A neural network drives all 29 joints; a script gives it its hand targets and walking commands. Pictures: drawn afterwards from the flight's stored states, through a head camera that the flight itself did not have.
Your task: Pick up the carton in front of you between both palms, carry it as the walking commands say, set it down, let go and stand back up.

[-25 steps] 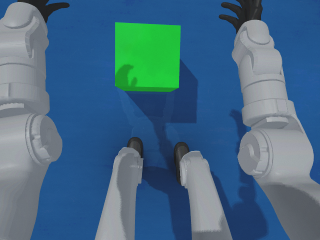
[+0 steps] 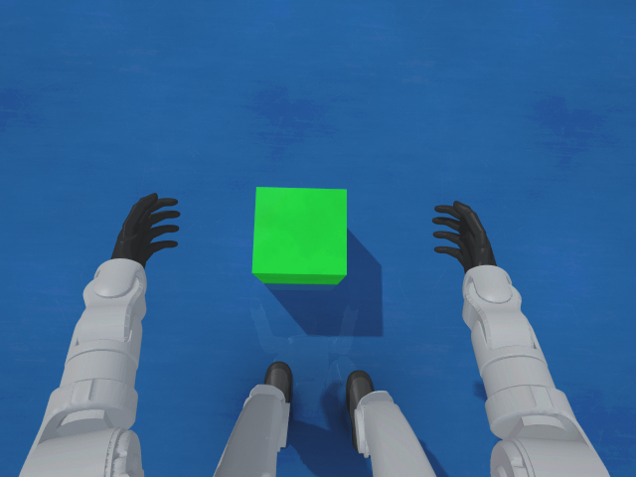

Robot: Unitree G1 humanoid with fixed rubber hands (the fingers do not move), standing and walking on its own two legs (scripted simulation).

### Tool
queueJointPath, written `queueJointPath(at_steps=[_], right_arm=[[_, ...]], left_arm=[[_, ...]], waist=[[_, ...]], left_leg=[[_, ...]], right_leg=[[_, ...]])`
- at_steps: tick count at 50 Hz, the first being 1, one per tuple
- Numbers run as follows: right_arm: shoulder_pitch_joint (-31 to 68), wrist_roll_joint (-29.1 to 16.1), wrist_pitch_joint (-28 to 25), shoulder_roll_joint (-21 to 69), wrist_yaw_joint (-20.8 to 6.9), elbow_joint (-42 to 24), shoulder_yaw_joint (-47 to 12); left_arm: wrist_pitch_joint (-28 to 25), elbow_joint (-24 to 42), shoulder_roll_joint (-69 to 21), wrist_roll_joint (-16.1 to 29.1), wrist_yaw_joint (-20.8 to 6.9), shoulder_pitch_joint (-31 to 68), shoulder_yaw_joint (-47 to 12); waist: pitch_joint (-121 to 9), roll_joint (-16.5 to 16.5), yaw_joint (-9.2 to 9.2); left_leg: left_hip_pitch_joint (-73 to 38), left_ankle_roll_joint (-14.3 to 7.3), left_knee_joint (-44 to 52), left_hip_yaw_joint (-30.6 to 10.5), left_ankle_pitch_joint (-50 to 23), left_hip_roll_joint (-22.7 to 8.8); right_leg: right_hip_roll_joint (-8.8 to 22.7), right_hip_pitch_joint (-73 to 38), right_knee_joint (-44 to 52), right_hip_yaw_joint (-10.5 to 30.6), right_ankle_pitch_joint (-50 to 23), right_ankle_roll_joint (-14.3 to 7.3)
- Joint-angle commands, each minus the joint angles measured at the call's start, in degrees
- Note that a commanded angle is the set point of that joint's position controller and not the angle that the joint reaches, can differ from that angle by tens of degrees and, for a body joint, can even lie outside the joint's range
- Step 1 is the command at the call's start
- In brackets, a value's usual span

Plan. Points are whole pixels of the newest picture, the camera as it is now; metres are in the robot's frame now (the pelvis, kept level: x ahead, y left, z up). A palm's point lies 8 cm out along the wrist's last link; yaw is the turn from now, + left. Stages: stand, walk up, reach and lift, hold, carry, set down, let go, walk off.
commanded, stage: let go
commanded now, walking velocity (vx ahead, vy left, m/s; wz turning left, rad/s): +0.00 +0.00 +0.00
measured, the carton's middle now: (301, 240) +0.49 +0.05 -0.60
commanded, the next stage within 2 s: stand in 0.90 s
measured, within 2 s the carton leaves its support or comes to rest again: neither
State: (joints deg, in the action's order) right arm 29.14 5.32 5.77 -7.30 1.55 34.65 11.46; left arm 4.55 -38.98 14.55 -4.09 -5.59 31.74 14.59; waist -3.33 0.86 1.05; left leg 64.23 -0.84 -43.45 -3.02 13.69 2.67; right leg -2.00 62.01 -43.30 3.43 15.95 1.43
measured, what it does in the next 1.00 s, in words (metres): shifts its weight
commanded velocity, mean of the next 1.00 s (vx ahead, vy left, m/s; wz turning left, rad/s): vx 0.00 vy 0.00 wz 0.00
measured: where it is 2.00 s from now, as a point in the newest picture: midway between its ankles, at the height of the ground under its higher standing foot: (318, 421)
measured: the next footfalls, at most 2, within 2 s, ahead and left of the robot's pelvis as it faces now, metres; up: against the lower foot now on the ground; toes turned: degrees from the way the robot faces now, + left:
none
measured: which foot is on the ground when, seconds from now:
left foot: down 0.00-1.00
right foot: down 0.00-1.00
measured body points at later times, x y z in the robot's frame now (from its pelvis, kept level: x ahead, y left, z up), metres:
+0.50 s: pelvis +0.04 -0.02 +0.05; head +0.09 -0.02 +0.50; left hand +0.22 +0.22 -0.03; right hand +0.22 -0.25 -0.03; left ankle +0.04 +0.10 -0.69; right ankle +0.02 -0.13 -0.69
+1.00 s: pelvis +0.05 -0.02 +0.05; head +0.06 -0.01 +0.50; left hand +0.21 +0.24 -0.03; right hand +0.21 -0.27 -0.03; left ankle +0.04 +0.10 -0.69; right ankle +0.02 -0.13 -0.69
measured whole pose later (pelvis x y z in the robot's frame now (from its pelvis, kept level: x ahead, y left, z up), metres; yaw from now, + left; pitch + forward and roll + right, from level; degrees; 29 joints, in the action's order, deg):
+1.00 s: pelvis +0.05 -0.02 +0.05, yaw +0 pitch -2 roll +0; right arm -10.6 2.3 4.5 -14.4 -0.5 33.0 1.9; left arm 4.4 -30.6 15.4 -2.0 -0.9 -11.5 2.5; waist 2.4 0.6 0.3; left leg 10.1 0.0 -28.4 -2.6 16.5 1.1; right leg -2.1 7.9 -27.5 3.2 17.7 -0.6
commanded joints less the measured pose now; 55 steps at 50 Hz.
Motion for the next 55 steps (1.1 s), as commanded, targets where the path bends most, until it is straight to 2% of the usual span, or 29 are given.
queueJointPath(at_steps=[1, 11, 21, 31, 37, 45, 46, 48, 50, 51, 55], right_arm=[[-2.9, -0.6, -2.7, -4.6, -0.8, -5.3, -0.4], [-22.2, -3.9, -5.7, -6.1, -2.6, -9.8, -4.6], [-37.4, -5.4, -5.6, -8.4, -4.1, -13.8, -7.5], [-38.7, -5.0, -0.4, -9.6, -5.6, -15.1, -7.7], [-39.2, -4.4, 1.4, -9.8, -5.6, -15.3, -7.3], [-38.9, -4.2, 1.3, -9.8, -5.5, -15.6, -7.2], [-37.2, -3.1, -0.8, -16.7, -2.2, -6.9, -6.4], [-38.2, -2.7, -2.7, -16.3, -0.8, -5.1, -6.5], [-37.2, -2.5, -3.9, -16.0, -0.6, -2.9, -6.9], [-36.6, -2.7, -4.3, -16.2, -0.8, -2.1, -7.1], [-36.1, -2.9, -5.4, -17.4, -0.8, 0.7, -7.2]], left_arm=[[-2.7, 6.1, 5.1, 0.9, 0.2, -1.9, -0.4], [-5.6, 11.6, 3.9, 3.2, 1.0, -23.5, -5.0], [-5.0, 17.0, 2.8, 4.1, 2.0, -40.4, -9.4], [0.7, 19.6, 3.3, 3.5, 1.2, -41.5, -10.2], [2.6, 19.8, 3.1, 3.1, 1.3, -42.3, -10.3], [2.6, 20.0, 3.0, 2.9, 1.4, -42.2, -10.3], [0.3, 13.0, 11.3, 2.5, 4.8, -40.6, -8.3], [-1.6, 12.1, 10.4, 1.9, 5.9, -41.6, -8.9], [-2.6, 10.8, 9.2, 1.7, 6.0, -40.8, -9.4], [-2.9, 10.0, 9.2, 1.8, 5.8, -40.8, -9.5], [-3.7, 7.1, 10.3, 2.0, 5.9, -41.4, -9.7]], waist=[[-41.2, -2.8, 0.31], [-22.8, -1.3, -0.50], [-6.0, 0.2, -0.89], [6.4, 0.0, -1.07], [6.8, 0.0, -1.07], [5.1, -0.3, -0.91], [4.2, 1.8, 0.26], [2.9, 0.8, -0.92], [3.2, -1.1, -0.93], [2.3, -1.9, -0.73], [-0.2, -1.3, -0.66]], left_leg=[[-42.4, 1.7, 1.3, -0.4, -30.3, -1.4], [-44.7, 1.5, 11.0, 1.5, -13.9, -0.8], [-56.3, 1.8, 19.5, 2.2, -13.4, 0.0], [-60.8, 1.5, 21.7, 2.8, -6.4, 0.0], [-62.2, 1.5, 21.0, 2.6, -9.5, 0.1], [-63.4, 1.6, 20.7, 2.2, -13.6, 0.0], [-53.8, 2.7, 17.5, 0.9, -10.1, -4.4], [-53.7, 2.1, 17.9, -0.1, -4.3, -4.7], [-52.4, 1.6, 18.8, -1.0, -0.6, -4.9], [-52.2, 1.3, 18.7, -1.4, -2.2, -5.2], [-53.8, 0.9, 17.8, -2.1, -10.4, -6.0]], right_leg=[[-1.3, -15.2, 4.2, -3.1, -16.1, 0.9], [0.0, -36.0, 11.8, -1.9, -11.9, 0.6], [0.3, -49.3, 20.9, -1.6, -15.1, 0.2], [0.8, -51.7, 23.9, -1.9, -7.5, -0.2], [0.5, -53.8, 22.9, -1.9, -11.6, -0.2], [0.0, -55.4, 22.0, -1.8, -15.3, -0.3], [2.9, -51.1, 20.5, -0.5, -10.3, 0.6], [3.9, -50.0, 20.8, 1.7, -4.3, 0.0], [3.8, -49.4, 20.6, 2.3, -1.7, -0.5], [3.7, -50.2, 19.8, 2.2, -3.8, -0.8], [4.4, -51.5, 18.5, 2.5, -11.3, -0.9]])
